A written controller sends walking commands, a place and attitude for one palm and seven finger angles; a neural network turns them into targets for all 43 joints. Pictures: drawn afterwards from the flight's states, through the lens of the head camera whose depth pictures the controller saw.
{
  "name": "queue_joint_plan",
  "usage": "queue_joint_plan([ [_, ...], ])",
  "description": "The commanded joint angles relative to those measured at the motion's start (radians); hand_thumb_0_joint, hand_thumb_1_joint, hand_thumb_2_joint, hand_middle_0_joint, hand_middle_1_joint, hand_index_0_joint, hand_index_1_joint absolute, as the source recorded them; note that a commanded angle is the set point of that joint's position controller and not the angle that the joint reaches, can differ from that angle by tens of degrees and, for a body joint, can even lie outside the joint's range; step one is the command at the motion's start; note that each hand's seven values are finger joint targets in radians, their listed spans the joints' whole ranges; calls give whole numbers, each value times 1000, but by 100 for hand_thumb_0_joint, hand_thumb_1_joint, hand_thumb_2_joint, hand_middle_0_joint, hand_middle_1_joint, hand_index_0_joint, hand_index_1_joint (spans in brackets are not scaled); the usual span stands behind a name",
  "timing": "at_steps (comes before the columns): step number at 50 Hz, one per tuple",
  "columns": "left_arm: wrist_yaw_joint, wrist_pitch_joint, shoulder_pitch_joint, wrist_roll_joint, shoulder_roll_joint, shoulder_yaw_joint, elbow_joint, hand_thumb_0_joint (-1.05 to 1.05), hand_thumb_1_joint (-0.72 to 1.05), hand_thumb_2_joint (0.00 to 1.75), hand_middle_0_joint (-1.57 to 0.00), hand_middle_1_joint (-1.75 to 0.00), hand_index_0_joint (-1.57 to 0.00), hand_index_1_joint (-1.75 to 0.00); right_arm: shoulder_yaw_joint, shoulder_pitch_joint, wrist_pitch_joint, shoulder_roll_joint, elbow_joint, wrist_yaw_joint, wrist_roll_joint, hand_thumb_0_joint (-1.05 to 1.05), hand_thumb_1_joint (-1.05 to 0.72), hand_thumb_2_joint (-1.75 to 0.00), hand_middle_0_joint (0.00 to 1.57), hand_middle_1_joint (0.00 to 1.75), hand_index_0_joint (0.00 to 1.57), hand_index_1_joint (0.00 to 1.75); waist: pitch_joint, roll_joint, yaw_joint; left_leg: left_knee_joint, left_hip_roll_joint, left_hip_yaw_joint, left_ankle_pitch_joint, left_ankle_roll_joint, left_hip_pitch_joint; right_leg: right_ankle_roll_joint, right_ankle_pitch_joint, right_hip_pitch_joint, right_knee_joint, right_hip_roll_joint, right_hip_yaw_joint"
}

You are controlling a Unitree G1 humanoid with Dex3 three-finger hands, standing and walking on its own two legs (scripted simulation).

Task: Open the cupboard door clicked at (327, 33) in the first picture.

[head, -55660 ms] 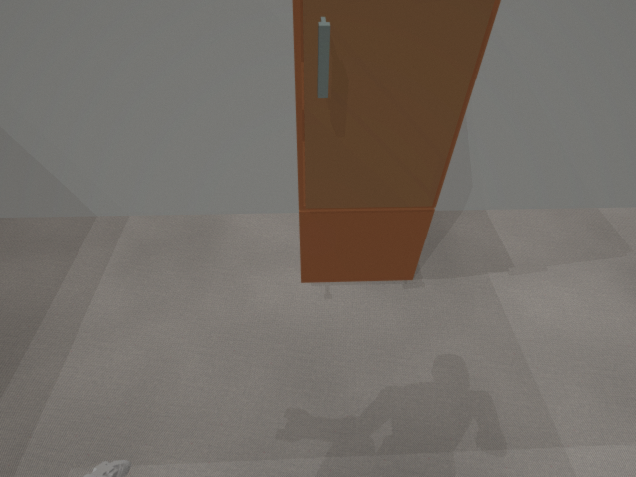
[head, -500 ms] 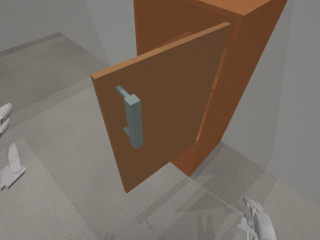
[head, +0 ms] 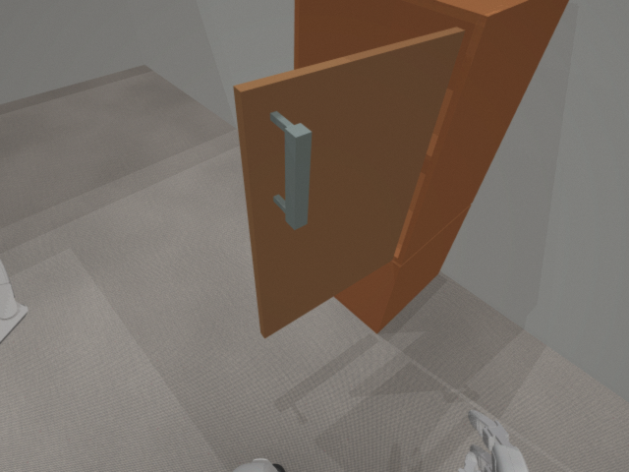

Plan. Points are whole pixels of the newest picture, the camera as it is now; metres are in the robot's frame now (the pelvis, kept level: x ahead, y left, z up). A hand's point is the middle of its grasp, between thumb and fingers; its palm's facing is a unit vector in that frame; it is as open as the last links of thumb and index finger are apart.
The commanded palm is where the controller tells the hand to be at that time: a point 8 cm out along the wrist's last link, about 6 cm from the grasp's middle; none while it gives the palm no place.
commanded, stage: step back with the hand held close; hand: left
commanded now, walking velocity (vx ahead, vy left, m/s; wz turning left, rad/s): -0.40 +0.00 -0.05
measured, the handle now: (287, 172) +0.46 +0.07 +0.15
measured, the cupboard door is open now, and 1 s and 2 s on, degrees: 82 82 82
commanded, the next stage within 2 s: stop stepping back and stand still in 0.02 s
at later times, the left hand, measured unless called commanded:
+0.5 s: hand out of the picture +0.12 +0.24 +0.18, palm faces +0.32 -0.82 -0.47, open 7.4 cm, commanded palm +0.06 +0.28 +0.19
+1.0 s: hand out of the picture +0.09 +0.25 +0.19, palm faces +0.38 -0.78 -0.50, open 7.4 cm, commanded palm +0.03 +0.30 +0.19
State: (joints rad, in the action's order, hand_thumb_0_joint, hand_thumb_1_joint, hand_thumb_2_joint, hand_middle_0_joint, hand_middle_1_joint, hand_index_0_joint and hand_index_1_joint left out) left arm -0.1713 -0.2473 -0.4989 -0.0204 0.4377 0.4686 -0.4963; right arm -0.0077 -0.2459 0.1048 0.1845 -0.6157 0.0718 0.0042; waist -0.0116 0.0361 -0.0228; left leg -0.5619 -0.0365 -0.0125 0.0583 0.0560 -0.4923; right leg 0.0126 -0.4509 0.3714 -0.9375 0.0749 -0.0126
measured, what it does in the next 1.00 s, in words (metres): walks backwards: right foot, then left foot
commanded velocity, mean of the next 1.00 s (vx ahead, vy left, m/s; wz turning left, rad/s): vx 0.11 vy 0.01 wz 0.00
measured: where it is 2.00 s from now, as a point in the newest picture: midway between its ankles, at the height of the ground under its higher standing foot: outside the picture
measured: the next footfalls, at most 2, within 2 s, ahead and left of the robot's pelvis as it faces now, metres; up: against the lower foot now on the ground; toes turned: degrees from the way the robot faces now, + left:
right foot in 0.10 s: -0.08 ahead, -0.07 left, +0.00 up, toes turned -6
left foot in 0.30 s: -0.01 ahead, +0.09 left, +0.00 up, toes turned -3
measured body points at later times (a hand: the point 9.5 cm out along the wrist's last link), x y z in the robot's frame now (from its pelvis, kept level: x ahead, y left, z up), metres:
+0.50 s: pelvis -0.11 +0.00 +0.02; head -0.11 +0.01 +0.47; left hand +0.10 +0.28 +0.21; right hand +0.04 -0.25 -0.05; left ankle -0.05 +0.09 -0.72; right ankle -0.12 -0.09 -0.72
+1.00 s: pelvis -0.13 +0.01 +0.01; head -0.13 +0.01 +0.46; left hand +0.06 +0.29 +0.21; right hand +0.00 -0.24 -0.07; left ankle -0.13 +0.14 -0.72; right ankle -0.13 -0.07 -0.72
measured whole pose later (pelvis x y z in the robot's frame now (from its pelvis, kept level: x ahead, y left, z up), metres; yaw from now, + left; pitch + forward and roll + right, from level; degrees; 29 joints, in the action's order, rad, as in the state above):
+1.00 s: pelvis -0.13 +0.01 +0.01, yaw -3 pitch -1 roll +2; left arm -0.16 -0.23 -0.54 -0.01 0.44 0.44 -0.47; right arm 0.00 -0.26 0.16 0.19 -0.64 0.07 0.02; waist 0.00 -0.05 -0.02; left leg -0.51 -0.02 -0.06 0.28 -0.02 -0.21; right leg 0.01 -0.37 0.30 -0.64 0.00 0.05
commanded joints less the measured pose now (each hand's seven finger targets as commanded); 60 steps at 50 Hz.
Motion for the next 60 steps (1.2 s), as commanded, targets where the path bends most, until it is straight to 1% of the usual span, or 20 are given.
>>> queue_joint_plan([
  [1,-11,-36,-24,-36,112,56,-201,0,90,90,-20,-30,-20,-30,-49,129,66,137,138,-18,-2,0,-90,-90,20,30,20,30,82,193,25,397,-208,178,484,14,-16,-29,-107,-187,231,9,67],
  [3,2,-45,23,-43,115,34,-231,0,90,90,-20,-30,-20,-30,-46,148,70,134,126,-20,-1,0,-90,-90,20,30,20,30,64,167,34,270,-139,95,404,-40,66,-38,-54,-166,556,-37,28],
  [5,6,-56,78,-29,185,42,-249,0,90,90,-20,-30,-20,-30,-47,134,56,113,100,-25,-9,0,-90,-90,20,30,20,30,61,-237,34,-290,33,-11,297,-116,203,-139,5,137,839,-381,-413],
  [6,-2,-68,139,-28,218,53,-266,0,90,90,-20,-30,-20,-30,-40,171,61,126,99,-18,3,0,-90,-90,20,30,20,30,11,-231,45,-515,72,13,389,-117,77,-161,337,131,795,-441,-377],
  [8,-2,-39,74,-17,193,65,-242,0,90,90,-20,-30,-20,-30,-41,125,63,122,106,-8,-17,0,-90,-90,20,30,20,30,153,-224,24,-504,49,63,356,-81,-18,-107,905,-144,544,-352,-177],
  [9,2,-19,51,-17,197,88,-250,0,90,90,-20,-30,-20,-30,-26,149,51,108,147,0,-18,0,-90,-90,20,30,20,30,162,-210,27,-397,33,28,307,-76,-7,-119,951,-227,484,-321,-143],
  [13,-4,-5,0,-29,155,98,-189,0,90,90,-20,-30,-20,-30,-6,139,51,113,138,24,-14,0,-90,-90,20,30,20,30,152,-35,13,126,58,-42,80,-43,266,-79,762,-221,436,-231,-90],
  [16,-16,-16,-9,-30,149,83,-220,0,90,90,-20,-30,-20,-30,-31,83,68,157,152,12,-21,0,-90,-90,20,30,20,30,217,126,26,157,-171,166,-457,24,521,0,191,-74,328,-87,-27],
  [18,-11,-3,-78,-25,150,82,-162,0,90,90,-20,-30,-20,-30,-33,74,71,143,156,1,-16,0,-90,-90,20,30,20,30,183,124,10,145,-174,198,-589,32,559,-3,102,-5,352,-51,23],
  [26,-4,6,-89,-12,156,79,-192,0,90,90,-20,-30,-20,-30,-31,147,48,155,161,-2,0,0,-90,-90,20,30,20,30,19,111,17,309,-91,125,643,5,-76,-42,11,-371,483,-54,52],
  [27,-6,4,-76,-4,190,102,-186,0,90,90,-20,-30,-20,-30,-40,157,39,155,168,2,3,0,-90,-90,20,30,20,30,12,22,22,140,-27,72,619,-18,-100,-82,-110,-335,582,-113,-77],
  [29,0,1,-34,-10,173,78,-173,0,90,90,-20,-30,-20,-30,-59,141,25,149,152,2,2,0,-90,-90,20,30,20,30,-32,-267,35,-456,61,2,422,-54,-109,-244,-407,-90,845,-421,-577],
  [32,5,-35,81,-11,174,82,-147,0,90,90,-20,-30,-20,-30,-41,103,44,143,111,-2,14,0,-90,-90,20,30,20,30,24,-84,-9,-538,-1,48,294,-62,-96,-214,-136,-106,761,-374,-393],
  [35,4,-30,122,4,136,24,-57,0,90,90,-20,-30,-20,-30,-35,104,43,133,105,19,6,0,-90,-90,20,30,20,30,-18,-142,-1,-345,-4,-30,279,-42,79,-153,-266,57,791,-312,-211],
  [41,-20,-36,66,3,136,35,-145,0,90,90,-20,-30,-20,-30,-36,88,91,137,113,36,13,0,-90,-90,20,30,20,30,40,-93,20,151,34,-87,287,-16,315,-114,-112,-81,642,-237,-144],
  [44,-26,-58,47,0,162,74,-255,0,90,90,-20,-30,-20,-30,-42,83,92,161,141,20,7,0,-90,-90,20,30,20,30,69,198,27,274,-241,312,105,86,424,-13,82,40,257,-66,42],
  [48,-13,-34,-20,6,164,94,-192,0,90,90,-20,-30,-20,-30,-34,92,102,136,112,2,9,0,-90,-90,20,30,20,30,-1,235,22,259,-200,141,50,75,216,0,63,-91,273,-78,70],
  [51,-6,-33,-20,1,147,72,-156,0,90,90,-20,-30,-20,-30,-33,87,99,151,108,-6,-5,0,-90,-90,20,30,20,30,24,122,14,106,-122,36,-59,13,191,-9,327,-245,502,-77,55],
  [55,2,-29,-39,-16,146,74,-99,0,90,90,-20,-30,-20,-30,-50,80,72,132,118,-21,-16,0,-90,-90,20,30,20,30,110,-235,12,-216,32,-12,348,-65,94,-125,718,-322,605,-338,-316],
  [60,-9,-34,-29,-12,143,88,-105,0,90,90,-20,-30,-20,-30,-16,115,51,109,123,-4,-7,0,-90,-90,20,30,20,30,124,-157,8,53,21,-9,215,-49,200,-97,660,-319,530,-260,-131],
])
